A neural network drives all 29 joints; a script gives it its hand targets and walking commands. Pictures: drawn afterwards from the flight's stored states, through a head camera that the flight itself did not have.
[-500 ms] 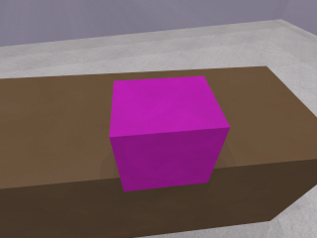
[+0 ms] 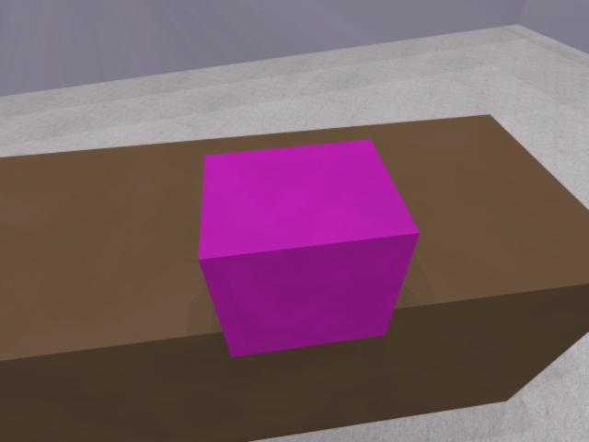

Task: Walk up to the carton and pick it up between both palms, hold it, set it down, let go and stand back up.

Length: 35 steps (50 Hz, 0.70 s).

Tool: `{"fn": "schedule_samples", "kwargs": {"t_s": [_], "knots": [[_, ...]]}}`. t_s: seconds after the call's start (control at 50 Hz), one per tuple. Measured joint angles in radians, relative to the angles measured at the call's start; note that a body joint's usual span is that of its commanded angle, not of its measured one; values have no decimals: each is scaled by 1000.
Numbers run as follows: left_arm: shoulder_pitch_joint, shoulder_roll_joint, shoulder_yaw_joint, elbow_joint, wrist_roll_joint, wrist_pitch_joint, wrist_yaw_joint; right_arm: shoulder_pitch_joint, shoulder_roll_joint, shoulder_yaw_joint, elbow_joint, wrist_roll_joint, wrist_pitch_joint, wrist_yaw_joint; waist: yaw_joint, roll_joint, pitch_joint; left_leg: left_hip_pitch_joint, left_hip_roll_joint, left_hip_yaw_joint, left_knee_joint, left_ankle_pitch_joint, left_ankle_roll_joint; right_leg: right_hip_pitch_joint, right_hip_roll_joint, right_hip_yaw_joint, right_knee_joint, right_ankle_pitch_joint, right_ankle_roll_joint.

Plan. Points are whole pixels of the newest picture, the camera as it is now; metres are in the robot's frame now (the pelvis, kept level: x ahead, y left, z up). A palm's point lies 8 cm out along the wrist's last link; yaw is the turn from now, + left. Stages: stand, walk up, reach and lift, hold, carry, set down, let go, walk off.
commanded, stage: reach and lift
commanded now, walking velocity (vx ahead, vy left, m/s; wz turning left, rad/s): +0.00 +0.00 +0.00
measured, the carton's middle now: (299, 249) +0.41 +0.01 +0.04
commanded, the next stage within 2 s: none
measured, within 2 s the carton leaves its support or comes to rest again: neither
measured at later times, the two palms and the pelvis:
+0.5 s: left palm out of the picture +0.11 +0.21 -0.12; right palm out of the picture +0.15 -0.20 -0.13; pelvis -0.06 -0.03 -0.01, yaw +1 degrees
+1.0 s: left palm out of the picture +0.07 +0.22 -0.11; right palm out of the picture +0.10 -0.20 -0.10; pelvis -0.07 -0.02 -0.01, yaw +0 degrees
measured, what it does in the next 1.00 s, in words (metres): shifts its weight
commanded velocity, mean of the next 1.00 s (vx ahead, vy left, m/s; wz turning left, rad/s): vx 0.00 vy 0.00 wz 0.00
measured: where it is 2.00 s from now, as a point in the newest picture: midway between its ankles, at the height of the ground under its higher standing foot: outside the picture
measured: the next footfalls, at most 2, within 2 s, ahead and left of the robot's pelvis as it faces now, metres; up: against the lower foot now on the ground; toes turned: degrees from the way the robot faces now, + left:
none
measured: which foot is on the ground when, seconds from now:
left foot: down 0.00-1.00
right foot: down 0.00-1.00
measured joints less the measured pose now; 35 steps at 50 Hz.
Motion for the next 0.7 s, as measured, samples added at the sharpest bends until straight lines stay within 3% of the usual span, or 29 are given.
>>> {"fn": "schedule_samples", "kwargs": {"t_s": [0.04,0.12,0.2,0.28,0.38,0.58,0.7], "knots": [[-37,6,-3,-84,-27,117,-16,-49,-6,-2,-64,8,117,7,-1,-2,-24,-115,7,0,79,-17,-1,-127,6,18,101,-32,-17],[-322,96,1,-227,-84,410,-30,-356,-58,31,-167,82,419,-2,22,-10,-41,-397,26,1,287,-61,-1,-427,11,38,339,-85,-22],[-537,140,-4,-288,-136,536,-38,-607,-94,29,-226,132,544,-1,29,-6,-109,-570,25,-7,360,-32,-1,-603,10,46,428,-84,-23],[-582,101,17,-235,-102,504,-73,-698,-52,22,-151,119,516,21,37,5,-129,-505,10,-35,238,37,-14,-545,29,65,314,-30,-26],[-521,69,30,-189,-77,421,-91,-640,21,7,-100,82,441,12,43,11,-145,-405,10,-64,94,69,-23,-437,50,68,161,28,-34],[-355,124,-2,-354,-130,333,-86,-437,-12,32,-305,123,373,-53,37,14,-95,-373,27,-86,94,88,-41,-400,70,51,159,43,-54],[-284,146,8,-447,-135,302,-87,-344,-41,63,-429,162,353,-64,34,0,-80,-338,33,-81,90,95,-43,-371,78,59,157,53,-58]]}}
